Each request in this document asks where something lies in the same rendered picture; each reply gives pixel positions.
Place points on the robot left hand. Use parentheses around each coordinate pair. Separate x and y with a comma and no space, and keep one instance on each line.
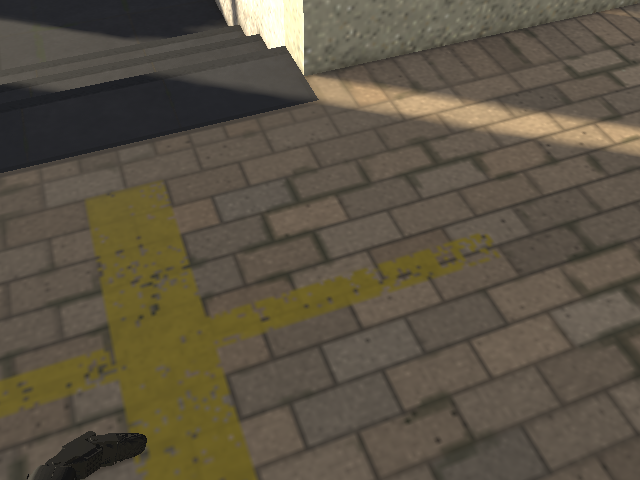
(86,454)

